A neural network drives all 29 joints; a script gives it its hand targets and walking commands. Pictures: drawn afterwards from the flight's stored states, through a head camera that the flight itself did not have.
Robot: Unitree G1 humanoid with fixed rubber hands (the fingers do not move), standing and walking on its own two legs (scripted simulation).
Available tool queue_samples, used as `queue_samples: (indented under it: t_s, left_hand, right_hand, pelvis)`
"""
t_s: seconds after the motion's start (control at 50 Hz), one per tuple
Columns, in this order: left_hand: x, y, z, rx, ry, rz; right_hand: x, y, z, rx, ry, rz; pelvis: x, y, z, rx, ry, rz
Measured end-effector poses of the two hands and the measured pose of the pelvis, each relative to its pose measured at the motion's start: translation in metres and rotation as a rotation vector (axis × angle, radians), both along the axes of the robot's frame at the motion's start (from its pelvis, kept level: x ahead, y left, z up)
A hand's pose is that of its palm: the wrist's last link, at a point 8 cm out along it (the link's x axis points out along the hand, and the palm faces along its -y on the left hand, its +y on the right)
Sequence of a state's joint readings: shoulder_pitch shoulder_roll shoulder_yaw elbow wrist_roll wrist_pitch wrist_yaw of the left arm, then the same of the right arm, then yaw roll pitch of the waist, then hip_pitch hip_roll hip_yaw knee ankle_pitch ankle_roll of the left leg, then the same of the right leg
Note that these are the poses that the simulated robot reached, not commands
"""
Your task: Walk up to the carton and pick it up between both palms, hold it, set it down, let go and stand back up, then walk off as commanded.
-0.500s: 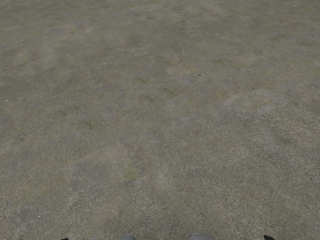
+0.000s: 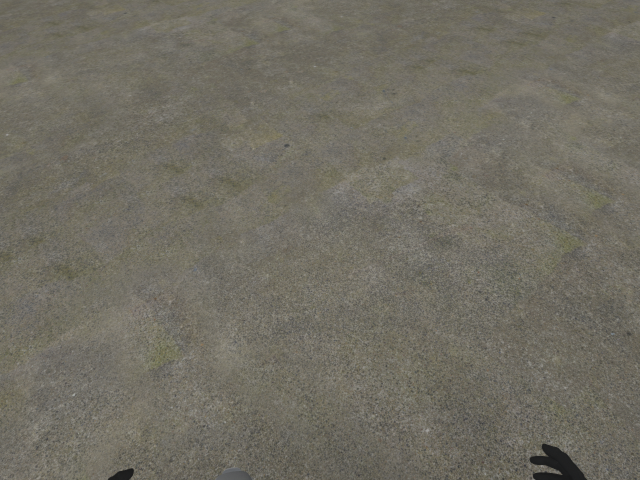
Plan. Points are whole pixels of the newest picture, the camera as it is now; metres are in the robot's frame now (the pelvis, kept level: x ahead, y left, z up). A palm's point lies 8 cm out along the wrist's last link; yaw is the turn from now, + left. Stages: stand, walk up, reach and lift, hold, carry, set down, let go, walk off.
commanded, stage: walk up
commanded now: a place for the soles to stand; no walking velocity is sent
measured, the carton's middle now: out of the picture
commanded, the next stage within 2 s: none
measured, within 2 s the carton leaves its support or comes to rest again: neither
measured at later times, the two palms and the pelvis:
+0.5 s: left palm out of the picture +0.15 +0.10 -0.08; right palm out of the picture -0.01 -0.48 -0.08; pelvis -0.04 -0.16 +0.02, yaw -14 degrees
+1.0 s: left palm out of the picture +0.13 -0.14 -0.08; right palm out of the picture -0.19 -0.65 -0.08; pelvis -0.10 -0.34 +0.03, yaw -30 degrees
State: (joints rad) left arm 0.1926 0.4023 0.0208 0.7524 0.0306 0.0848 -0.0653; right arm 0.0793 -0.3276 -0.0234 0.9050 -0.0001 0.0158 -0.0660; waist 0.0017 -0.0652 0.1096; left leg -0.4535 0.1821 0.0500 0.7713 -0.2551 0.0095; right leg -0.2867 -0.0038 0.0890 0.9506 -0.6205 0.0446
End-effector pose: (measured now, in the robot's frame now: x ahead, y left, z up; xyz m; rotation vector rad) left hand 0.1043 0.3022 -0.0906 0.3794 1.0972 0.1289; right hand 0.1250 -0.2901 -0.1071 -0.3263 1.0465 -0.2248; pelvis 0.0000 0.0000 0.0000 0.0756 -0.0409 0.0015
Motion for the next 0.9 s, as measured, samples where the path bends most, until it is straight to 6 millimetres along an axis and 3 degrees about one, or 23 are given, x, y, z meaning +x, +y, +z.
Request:
queue_samples:
  t_s: [0.04, 0.1, 0.22, 0.28, 0.38, 0.5, 0.56, 0.6, 0.7, 0.8, 0.9]
  left_hand:
    - [-0.015, -0.021, -0.004, 0.002, 0.024, -0.001]
    - [-0.038, -0.048, -0.002, -0.012, 0.068, 0.017]
    - [-0.058, -0.085, 0.006, -0.039, 0.182, -0.004]
    - [-0.044, -0.107, -0.002, -0.068, 0.202, -0.057]
    - [0.005, -0.156, -0.003, -0.085, 0.104, -0.155]
    - [0.042, -0.207, 0.012, -0.039, 0.013, -0.260]
    - [0.042, -0.232, 0.011, 0.014, -0.017, -0.296]
    - [0.031, -0.250, 0.010, 0.037, -0.004, -0.308]
    - [0.000, -0.287, 0.024, 0.050, 0.091, -0.307]
    - [-0.006, -0.323, 0.032, 0.027, 0.153, -0.351]
    - [0.013, -0.380, 0.013, -0.035, 0.113, -0.429]
  right_hand:
    - [0.005, -0.015, -0.009, 0.016, -0.025, 0.001]
    - [0.000, -0.033, -0.008, 0.032, -0.010, -0.009]
    - [-0.029, -0.076, 0.023, -0.016, 0.076, -0.054]
    - [-0.058, -0.103, 0.037, -0.063, 0.115, -0.101]
    - [-0.113, -0.143, 0.042, -0.087, 0.159, -0.202]
    - [-0.132, -0.194, 0.030, -0.056, 0.070, -0.255]
    - [-0.133, -0.227, 0.010, -0.022, 0.013, -0.269]
    - [-0.131, -0.247, -0.004, 0.002, -0.021, -0.287]
    - [-0.151, -0.272, -0.005, 0.054, 0.002, -0.327]
    - [-0.197, -0.299, 0.020, 0.034, 0.105, -0.379]
    - [-0.269, -0.327, 0.037, -0.024, 0.187, -0.469]
  pelvis:
    - [-0.009, -0.016, -0.006, -0.021, -0.024, -0.013]
    - [-0.013, -0.034, 0.000, -0.023, -0.027, -0.021]
    - [-0.019, -0.066, 0.028, -0.072, 0.033, -0.059]
    - [-0.022, -0.082, 0.033, -0.092, 0.048, -0.101]
    - [-0.027, -0.113, 0.033, -0.031, 0.033, -0.172]
    - [-0.040, -0.163, 0.024, -0.002, 0.021, -0.243]
    - [-0.048, -0.196, 0.008, 0.021, 0.000, -0.273]
    - [-0.056, -0.213, 0.000, -0.003, -0.021, -0.302]
    - [-0.068, -0.243, 0.015, -0.010, 0.002, -0.346]
    - [-0.078, -0.271, 0.040, -0.049, 0.043, -0.386]
    - [-0.088, -0.302, 0.038, -0.057, 0.037, -0.445]
